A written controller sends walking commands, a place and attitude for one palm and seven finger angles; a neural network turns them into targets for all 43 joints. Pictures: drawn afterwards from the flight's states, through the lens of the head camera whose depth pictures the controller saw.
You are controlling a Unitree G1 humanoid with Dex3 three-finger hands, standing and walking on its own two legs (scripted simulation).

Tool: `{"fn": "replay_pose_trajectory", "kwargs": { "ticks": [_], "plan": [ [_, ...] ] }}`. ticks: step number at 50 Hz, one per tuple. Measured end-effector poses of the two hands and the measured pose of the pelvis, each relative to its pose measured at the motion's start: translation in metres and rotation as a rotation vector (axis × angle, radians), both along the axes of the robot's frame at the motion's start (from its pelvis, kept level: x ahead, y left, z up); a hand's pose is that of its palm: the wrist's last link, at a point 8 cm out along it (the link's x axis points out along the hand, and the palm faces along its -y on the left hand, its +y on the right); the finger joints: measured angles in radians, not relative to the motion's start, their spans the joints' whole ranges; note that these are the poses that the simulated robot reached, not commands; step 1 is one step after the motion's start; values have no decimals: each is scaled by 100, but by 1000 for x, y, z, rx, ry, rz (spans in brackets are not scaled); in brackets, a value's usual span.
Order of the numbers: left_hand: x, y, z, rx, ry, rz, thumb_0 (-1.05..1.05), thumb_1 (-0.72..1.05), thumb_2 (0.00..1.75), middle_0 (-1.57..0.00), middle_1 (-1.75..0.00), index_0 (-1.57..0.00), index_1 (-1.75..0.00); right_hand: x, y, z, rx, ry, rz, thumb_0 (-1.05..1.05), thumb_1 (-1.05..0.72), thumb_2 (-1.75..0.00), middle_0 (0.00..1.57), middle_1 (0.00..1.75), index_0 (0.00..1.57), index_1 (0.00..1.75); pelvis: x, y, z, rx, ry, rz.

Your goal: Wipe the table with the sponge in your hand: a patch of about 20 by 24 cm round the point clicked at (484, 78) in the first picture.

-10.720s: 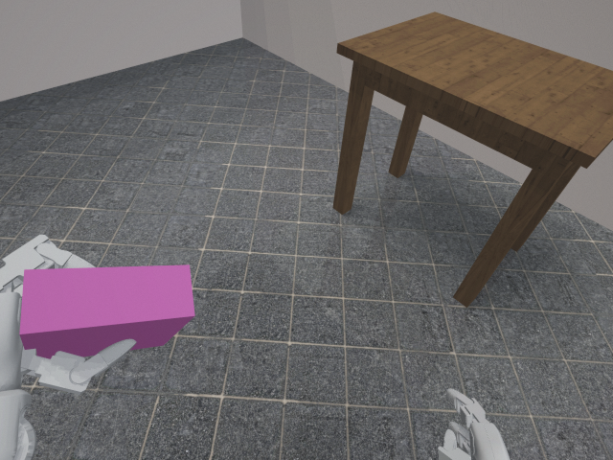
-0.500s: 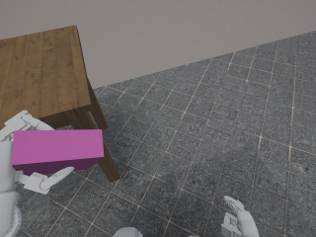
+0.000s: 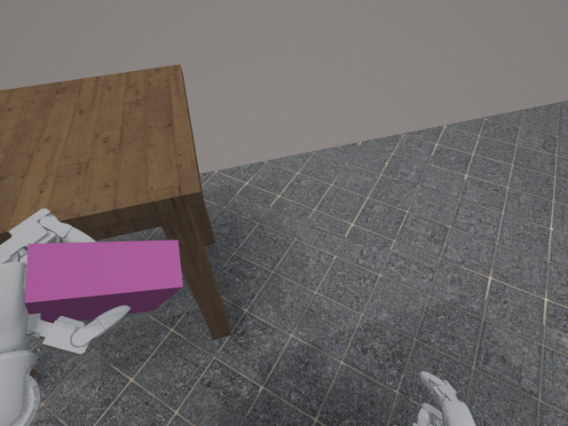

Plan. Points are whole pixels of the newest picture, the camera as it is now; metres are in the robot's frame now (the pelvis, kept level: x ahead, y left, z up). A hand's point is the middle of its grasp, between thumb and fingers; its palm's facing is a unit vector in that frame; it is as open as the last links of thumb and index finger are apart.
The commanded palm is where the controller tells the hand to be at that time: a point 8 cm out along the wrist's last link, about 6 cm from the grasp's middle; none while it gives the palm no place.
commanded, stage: take the last steps up to it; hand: left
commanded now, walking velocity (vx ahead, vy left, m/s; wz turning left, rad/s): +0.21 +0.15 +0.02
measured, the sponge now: (126, 282) +0.24 +0.19 +0.15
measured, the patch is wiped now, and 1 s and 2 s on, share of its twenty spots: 0.00 0.00 0.00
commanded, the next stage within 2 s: come to a stop and stand still in 0.42 s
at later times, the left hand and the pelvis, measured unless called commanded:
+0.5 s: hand (47, 227) +0.29 +0.30 +0.18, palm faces +0.34 -0.80 -0.50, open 9.7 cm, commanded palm +0.23 +0.34 +0.19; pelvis +0.06 +0.07 +0.00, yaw -2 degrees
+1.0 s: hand (10, 213) +0.31 +0.35 +0.18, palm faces +0.33 -0.83 -0.45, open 9.6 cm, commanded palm +0.25 +0.40 +0.19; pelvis +0.08 +0.12 +0.01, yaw -2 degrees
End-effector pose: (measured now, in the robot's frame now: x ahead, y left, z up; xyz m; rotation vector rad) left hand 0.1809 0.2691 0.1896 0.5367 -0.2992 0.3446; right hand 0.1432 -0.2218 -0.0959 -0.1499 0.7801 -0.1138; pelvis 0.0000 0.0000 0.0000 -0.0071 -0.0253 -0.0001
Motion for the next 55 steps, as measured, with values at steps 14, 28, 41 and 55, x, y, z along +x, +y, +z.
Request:
{"fn": "replay_pose_trajectory", "kwargs": {
  "ticks": [14, 28, 41, 55],
  "plan": [
    [27, 47, 3, 45, 64, -50, -1, -46, 100, -79, -135, -79, -134, 32, 20, 16, -102, 53, -18, 1, -90, -90, 20, 30, 21, 30, 28, 49, 6, 25, 37, -8],
    [77, 57, 10, 75, 41, -80, -1, -46, 100, -79, -135, -79, -134, 64, 77, -6, 45, 7, -33, 1, -90, -90, 20, 30, 21, 30, 66, 73, -2, 11, 21, -18],
    [94, 105, -7, -6, 89, -45, -1, -45, 100, -79, -135, -79, -134, 85, 82, 20, -102, 44, -36, 1, -90, -90, 20, 30, 21, 30, 84, 107, 7, 7, 19, -26],
    [80, 117, 13, 24, 20, -70, -1, -45, 100, -79, -135, -79, -134, 91, 131, 32, 0, -64, 23, 1, -90, -90, 20, 30, 21, 30, 70, 118, 9, -1, 28, -49]
  ]
}}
